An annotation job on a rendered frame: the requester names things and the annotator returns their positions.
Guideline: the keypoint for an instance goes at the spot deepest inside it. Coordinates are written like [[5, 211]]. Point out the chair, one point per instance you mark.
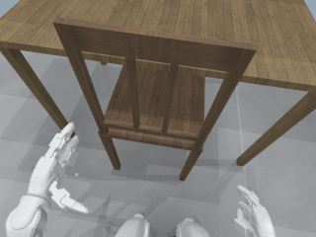
[[157, 107]]

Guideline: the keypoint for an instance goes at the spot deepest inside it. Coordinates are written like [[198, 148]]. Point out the robot left shin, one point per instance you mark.
[[139, 215]]

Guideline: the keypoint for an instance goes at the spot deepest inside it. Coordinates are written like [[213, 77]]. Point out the right robot hand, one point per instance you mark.
[[258, 223]]

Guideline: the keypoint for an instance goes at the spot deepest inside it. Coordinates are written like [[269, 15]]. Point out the left robot hand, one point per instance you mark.
[[51, 166]]

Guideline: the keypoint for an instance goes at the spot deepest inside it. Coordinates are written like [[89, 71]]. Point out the robot left forearm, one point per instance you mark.
[[29, 218]]

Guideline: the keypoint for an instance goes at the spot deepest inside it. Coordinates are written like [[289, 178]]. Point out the left robot thigh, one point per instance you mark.
[[134, 227]]

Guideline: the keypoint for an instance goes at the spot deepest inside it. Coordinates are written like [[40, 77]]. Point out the table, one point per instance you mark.
[[284, 32]]

